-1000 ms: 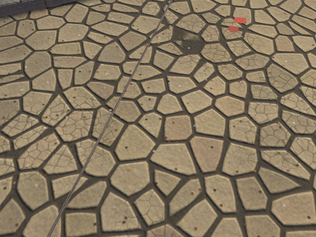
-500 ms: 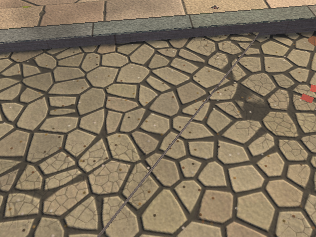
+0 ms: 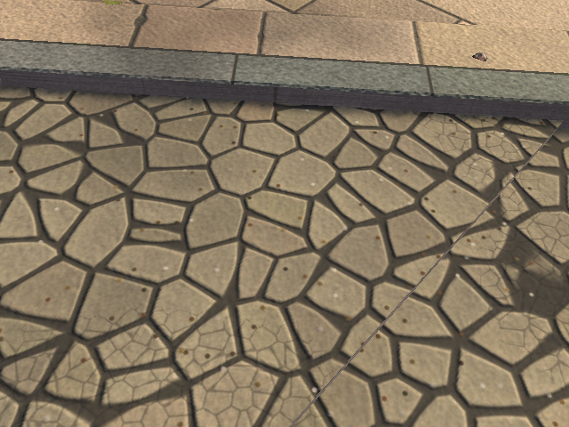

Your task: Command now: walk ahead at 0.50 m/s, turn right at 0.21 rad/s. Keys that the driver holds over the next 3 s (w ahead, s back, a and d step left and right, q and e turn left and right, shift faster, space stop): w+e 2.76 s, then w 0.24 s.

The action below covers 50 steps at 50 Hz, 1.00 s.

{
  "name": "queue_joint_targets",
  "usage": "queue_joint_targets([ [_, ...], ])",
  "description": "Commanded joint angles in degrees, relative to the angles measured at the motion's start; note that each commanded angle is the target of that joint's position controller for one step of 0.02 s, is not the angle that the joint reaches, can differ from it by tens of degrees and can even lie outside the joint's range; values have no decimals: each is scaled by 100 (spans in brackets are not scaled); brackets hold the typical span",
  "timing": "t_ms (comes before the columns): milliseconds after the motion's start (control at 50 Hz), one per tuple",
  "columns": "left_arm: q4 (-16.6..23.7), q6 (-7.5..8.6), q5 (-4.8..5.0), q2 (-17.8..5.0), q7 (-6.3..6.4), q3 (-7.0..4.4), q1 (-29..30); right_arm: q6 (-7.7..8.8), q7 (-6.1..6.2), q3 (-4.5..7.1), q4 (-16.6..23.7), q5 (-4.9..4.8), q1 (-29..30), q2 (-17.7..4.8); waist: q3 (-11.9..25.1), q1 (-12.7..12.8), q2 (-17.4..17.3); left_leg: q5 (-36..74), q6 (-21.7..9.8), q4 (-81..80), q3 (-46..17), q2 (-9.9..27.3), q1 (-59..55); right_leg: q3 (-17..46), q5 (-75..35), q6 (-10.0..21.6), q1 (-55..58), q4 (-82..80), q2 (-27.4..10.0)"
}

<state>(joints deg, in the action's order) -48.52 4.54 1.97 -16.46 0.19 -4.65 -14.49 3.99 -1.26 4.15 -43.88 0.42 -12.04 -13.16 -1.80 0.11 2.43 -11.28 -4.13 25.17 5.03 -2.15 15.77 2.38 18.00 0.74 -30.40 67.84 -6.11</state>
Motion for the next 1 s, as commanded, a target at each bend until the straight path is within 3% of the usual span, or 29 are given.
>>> queue_joint_targets([
  [20, 248, -109, 3, -347, 31, -114, -207, 250, 42, 175, 136, 49, 18, -623, 346, 82, -618, 1643, -798, -1532, -1071, 1604, -762, 419, -669, -48, -729, -125, -282],
  [80, 354, -144, -36, -254, 20, -99, 126, 273, 133, 187, -53, 81, -124, -673, 103, 23, -509, 2071, -672, -1631, -475, 1515, -879, 522, -1490, -131, -1127, -917, -135],
  [160, 550, -122, -62, -72, -122, 2, 775, 244, 219, 180, -191, 32, -257, -786, -115, -215, -493, 1990, -438, -1781, 121, 1424, -1040, 80, -2525, -43, -942, -2301, 13],
  [260, 987, -137, -62, 8, -332, 86, 1523, 55, 275, 226, -457, -59, -742, -951, -387, -450, -435, 2840, -368, -1388, 411, 1780, -2178, -333, -1999, 203, -1403, -3055, 140],
  [320, 1148, -172, -67, -184, -432, -1, 1357, -92, 350, 275, -413, -99, -617, -1200, -37, -174, -724, 5298, -226, -509, 647, 1816, -2452, -853, -1133, 492, -643, -3108, 585],
  [360, 1021, -207, -46, -546, -411, -182, 406, -172, 399, 312, -369, -120, -453, -1390, 519, 415, -903, 6394, -116, 936, 703, 1756, -2256, -1009, -717, 778, 682, -3180, 958],
  [380, 822, -217, -59, -870, -321, -355, -500, -154, 409, 294, -320, -160, -282, -1390, 942, 943, -674, 5603, 84, 2284, 790, 1490, -1482, -745, -1243, 1013, 2189, -3780, 1031],
  [400, 694, -268, -69, -1334, -178, -441, -957, -58, 364, 120, -189, 63, -492, -807, 1379, 764, 512, 1131, 337, 4191, 716, 889, 277, 1044, -2020, 1375, 3900, -3684, -114],
  [420, 855, -173, -102, -1548, -207, -435, -835, 167, 234, -61, 91, 10, -873, -416, 2276, 352, 1238, -2382, 579, 5976, -494, -298, 2367, 4486, -1126, 2730, 5526, -4620, -1366],
  [440, 853, -151, -144, -1094, -198, -328, -939, 378, 127, 53, 152, -190, -171, -898, 2175, 762, 367, -1984, 433, 6181, -1266, 91, 3018, 4129, -795, 2390, 5482, -4988, -1214],
  [460, 858, -103, -123, -843, -183, -263, -637, 465, 92, 45, 301, -304, 190, -954, 1357, 649, 73, -1448, 306, 5769, -1161, 353, 3235, 3230, -898, 2103, 4716, -5042, -1009],
  [480, 930, -70, -83, -718, -190, -214, -212, 483, 135, 37, 265, -202, 258, -864, 831, 314, -509, -1081, 312, 5231, -1095, 610, 2968, 2644, -1340, 1880, 3749, -5122, -746],
  [500, 1009, -54, -87, -539, -173, -154, 101, 437, 173, 86, 238, -66, 220, -931, 581, 116, -507, -879, 385, 4820, -1058, 754, 2597, 2227, -1850, 1782, 3051, -5225, -540],
  [520, 1087, -52, -147, -477, -144, -112, 211, 354, 168, 112, 247, -38, 93, -935, 481, -53, -341, -779, 451, 4707, -1055, 829, 2269, 2025, -2089, 1760, 2565, -5375, -421],
  [560, 1101, -63, -122, -536, -94, -118, 223, 218, 184, 77, 341, 27, -39, -760, 422, -187, -169, -833, 630, 4676, -942, 873, 2270, 1805, -2550, 1786, 2086, -5445, -356],
  [600, 1119, -87, -94, -714, -35, -158, 148, 145, 209, -3, 531, 84, 276, -617, 267, -165, -140, -606, 768, 4006, -727, 881, 2385, 1433, -2698, 1663, 1624, -5528, -166],
  [640, 1134, -117, -100, -784, 4, -179, 20, 142, 218, -68, 695, 106, 738, -511, 220, 12, 7, 81, 826, 3181, -576, 761, 2174, 1157, -2659, 1455, 1313, -5491, 107],
  [680, 1113, -161, -71, -807, 25, -186, -173, 184, 192, -117, 830, 54, 1172, -449, 282, 223, 158, 735, 835, 2091, -515, 532, 1779, 1066, -2331, 1283, 1291, -5384, 265],
  [720, 1064, -201, -70, -841, 25, -184, -394, 224, 145, -93, 909, -63, 1409, -562, 382, 360, 366, 939, 856, 1491, -463, 294, 1482, 1301, -2100, 1241, 1526, -5253, 120],
  [760, 1067, -226, -65, -799, 13, -168, -480, 271, 99, -11, 948, -125, 1351, -762, 471, 267, 519, 642, 747, 1086, -501, 165, 1204, 1705, -1884, 1164, 1868, -4976, -114],
  [800, 1161, -221, -51, -671, 21, -124, -308, 332, 84, 134, 809, -89, 705, -991, 703, -162, 657, 539, 479, 537, -463, 34, 197, 1880, -2090, 936, 1881, -4430, -19],
  [820, 1283, -184, -91, -447, 39, -52, -120, 362, 122, 245, 702, -11, -35, -1233, 1163, -556, 616, 472, 169, 518, -862, 481, -992, 1635, -2262, 667, 1464, -3529, 274],
  [840, 1531, -159, -4, -126, 86, 43, -416, 305, 160, 395, 527, 130, -924, -1744, 2099, -632, -879, -1036, -679, 204, -3031, 1801, -3012, 809, -1036, 193, -325, -1469, 1034],
  [860, 1621, -134, -10, -223, 52, 93, -455, 257, 156, 369, 484, 112, -1222, -1574, 2369, -671, -2221, -2484, -1162, -718, -5246, 2606, -3395, 745, 1522, 56, -1393, -150, 1078],
  [880, 1535, -130, 11, -680, -17, -43, -396, 240, 212, 234, 586, 5, -833, -1152, 1574, -602, -1612, -3179, -1054, -843, -4883, 2574, -2754, 853, 1218, 40, -1785, 537, 717],
  [920, 1640, -219, -105, -702, -58, -73, 100, 128, 287, 170, 536, -32, -320, -912, 583, -387, -914, -2114, -732, -889, -3327, 2170, -1314, 411, 587, 78, -1592, 394, 303],
  [940, 1640, -269, -136, -644, -65, -105, 130, 130, 292, 122, 512, 1, -138, -789, 371, -219, -888, -1572, -603, -1016, -2810, 2012, -710, 424, 481, 91, -1225, 161, 124],
  [960, 1616, -333, -89, -524, -81, -98, -2, 129, 280, 101, 503, 3, 35, -736, 213, -62, -963, -1255, -510, -1168, -2323, 1872, -247, 375, 451, 90, -872, -26, 55],
  [1000, 1615, -403, -79, -350, -91, -57, -5, 172, 268, 153, 433, -38, 123, -838, 130, -7, -1006, -656, -568, -1402, -1595, 1794, 28, 221, 1, 31, -600, -474, 11],
])
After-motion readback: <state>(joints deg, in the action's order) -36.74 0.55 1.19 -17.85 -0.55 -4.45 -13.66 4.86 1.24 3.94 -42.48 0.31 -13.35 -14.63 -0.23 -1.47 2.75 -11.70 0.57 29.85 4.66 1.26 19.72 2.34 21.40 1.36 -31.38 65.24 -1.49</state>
